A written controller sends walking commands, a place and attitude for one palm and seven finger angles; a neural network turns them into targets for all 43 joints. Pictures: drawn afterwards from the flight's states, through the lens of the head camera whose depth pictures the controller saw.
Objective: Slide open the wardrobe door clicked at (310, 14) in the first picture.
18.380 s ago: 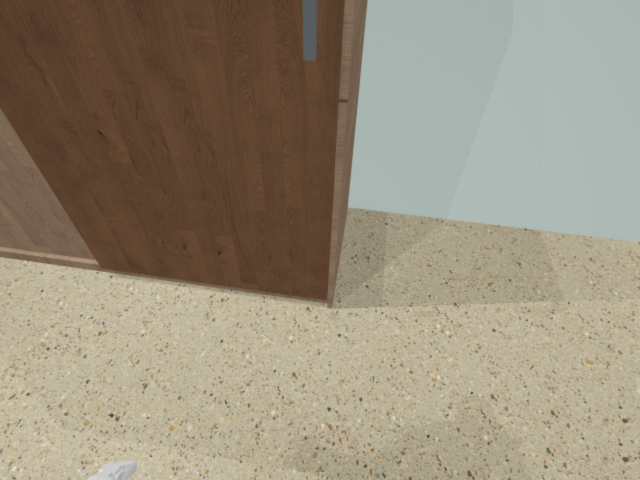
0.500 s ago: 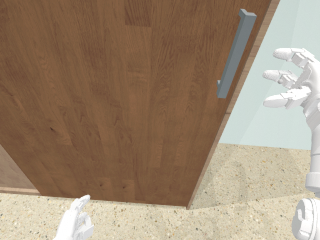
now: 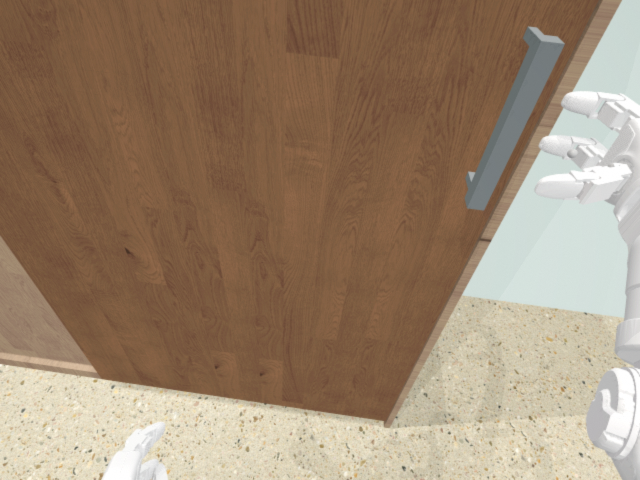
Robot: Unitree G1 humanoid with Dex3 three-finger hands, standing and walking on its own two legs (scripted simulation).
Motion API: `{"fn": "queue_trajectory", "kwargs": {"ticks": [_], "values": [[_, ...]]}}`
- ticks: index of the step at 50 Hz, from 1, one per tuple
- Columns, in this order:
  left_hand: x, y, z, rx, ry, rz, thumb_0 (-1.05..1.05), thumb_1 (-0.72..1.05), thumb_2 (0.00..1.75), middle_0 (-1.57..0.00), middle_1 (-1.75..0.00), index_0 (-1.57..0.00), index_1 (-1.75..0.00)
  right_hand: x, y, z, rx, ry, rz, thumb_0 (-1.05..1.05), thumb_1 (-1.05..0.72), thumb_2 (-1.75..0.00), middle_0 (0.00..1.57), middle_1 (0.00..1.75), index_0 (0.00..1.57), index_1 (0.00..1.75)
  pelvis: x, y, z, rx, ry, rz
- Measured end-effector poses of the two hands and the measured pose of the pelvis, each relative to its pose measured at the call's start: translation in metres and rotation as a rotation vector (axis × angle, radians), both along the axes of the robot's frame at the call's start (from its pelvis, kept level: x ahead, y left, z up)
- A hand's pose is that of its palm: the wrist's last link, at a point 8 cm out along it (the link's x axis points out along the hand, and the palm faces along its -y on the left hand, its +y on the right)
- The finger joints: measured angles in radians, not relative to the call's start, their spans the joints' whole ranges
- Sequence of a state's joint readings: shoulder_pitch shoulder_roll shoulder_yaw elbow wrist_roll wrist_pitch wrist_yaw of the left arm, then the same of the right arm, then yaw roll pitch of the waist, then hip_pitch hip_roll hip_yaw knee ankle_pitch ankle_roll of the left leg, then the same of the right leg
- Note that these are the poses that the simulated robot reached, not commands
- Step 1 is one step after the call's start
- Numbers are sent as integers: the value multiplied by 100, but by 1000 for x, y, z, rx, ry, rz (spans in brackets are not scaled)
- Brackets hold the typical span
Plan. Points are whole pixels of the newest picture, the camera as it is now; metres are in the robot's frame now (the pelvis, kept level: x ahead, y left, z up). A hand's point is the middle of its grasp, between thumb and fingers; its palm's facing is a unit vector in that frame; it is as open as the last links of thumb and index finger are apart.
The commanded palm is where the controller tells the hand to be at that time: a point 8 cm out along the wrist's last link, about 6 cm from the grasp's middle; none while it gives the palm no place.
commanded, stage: move the hooked fingers beside the handle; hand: right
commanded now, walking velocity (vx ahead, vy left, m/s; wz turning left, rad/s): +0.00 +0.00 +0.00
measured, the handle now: (501, 125) +0.46 -0.16 +0.27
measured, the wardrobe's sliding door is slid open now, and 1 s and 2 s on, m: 0.00 0.00 0.00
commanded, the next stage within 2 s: feel for the door with the fingertips in 1.14 s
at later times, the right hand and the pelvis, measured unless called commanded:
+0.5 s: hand (561, 159) +0.41 -0.22 +0.26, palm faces +0.07 +1.00 -0.02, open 14.0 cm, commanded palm +0.38 -0.27 +0.27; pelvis -0.01 +0.00 +0.00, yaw -1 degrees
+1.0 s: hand (560, 161) +0.40 -0.21 +0.26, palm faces +0.06 +1.00 -0.03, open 14.0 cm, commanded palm +0.38 -0.26 +0.27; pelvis -0.01 +0.00 +0.00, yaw -1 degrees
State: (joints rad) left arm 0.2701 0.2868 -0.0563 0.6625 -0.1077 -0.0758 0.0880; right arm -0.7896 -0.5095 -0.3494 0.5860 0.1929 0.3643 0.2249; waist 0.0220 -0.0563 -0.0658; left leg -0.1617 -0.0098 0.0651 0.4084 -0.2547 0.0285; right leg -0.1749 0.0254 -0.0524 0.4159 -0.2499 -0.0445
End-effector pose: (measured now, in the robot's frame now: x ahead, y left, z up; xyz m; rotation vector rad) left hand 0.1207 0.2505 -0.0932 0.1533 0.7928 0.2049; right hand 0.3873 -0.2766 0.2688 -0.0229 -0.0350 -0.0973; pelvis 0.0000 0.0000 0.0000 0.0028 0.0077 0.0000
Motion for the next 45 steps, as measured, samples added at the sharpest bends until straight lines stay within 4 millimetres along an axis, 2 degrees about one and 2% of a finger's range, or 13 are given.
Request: {"fn": "queue_trajectory", "kwargs": {"ticks": [8, 13, 19, 27, 36, 41, 45], "values": [[6, 3, 3, 9, -10, -13, 1, 90, 90, -20, -30, -20, -30, -12, -4, -12, -5, 2, -5, -1, 50, -30, 31, 121, 30, 120, -1, 3, 0, 0, -10, -5], [15, 1, 8, 15, -39, -32, 1, 90, 90, -20, -30, -20, -30, -16, -6, -4, -8, -24, -12, -1, 50, -30, 31, 120, 30, 120, -4, 4, 0, 2, -16, -13], [20, -3, 9, 9, -54, -43, 1, 90, 90, -20, -30, -20, -30, -10, -2, 2, -9, 11, 4, -1, 50, -30, 30, 120, 30, 120, -7, 4, 0, 2, -9, -22], [7, -5, 4, -1, -25, -25, 1, 90, 90, -20, -30, -20, -30, 1, 10, -8, 9, 25, 20, -1, 50, -30, 30, 120, 30, 120, -8, 2, 0, 1, -1, -13], [-11, -1, 1, 1, 12, 11, 1, 90, 90, -20, -30, -20, -30, 0, 3, -3, -6, -25, 3, -1, 50, -30, 33, 122, 30, 120, -4, 1, 1, 2, -10, 6], [-11, 1, 1, 8, 19, 11, 1, 90, 90, -20, -30, -20, -30, -4, -4, -1, -6, -14, 2, -1, 50, -30, 32, 121, 30, 120, -3, -1, 0, 3, -9, 3], [-4, -1, 2, 13, 13, -5, 1, 90, 90, -20, -30, -20, -30, -6, 0, -5, -18, 12, 17, -1, 50, -30, 31, 121, 30, 120, -4, -2, 0, 5, -7, -6]]}}
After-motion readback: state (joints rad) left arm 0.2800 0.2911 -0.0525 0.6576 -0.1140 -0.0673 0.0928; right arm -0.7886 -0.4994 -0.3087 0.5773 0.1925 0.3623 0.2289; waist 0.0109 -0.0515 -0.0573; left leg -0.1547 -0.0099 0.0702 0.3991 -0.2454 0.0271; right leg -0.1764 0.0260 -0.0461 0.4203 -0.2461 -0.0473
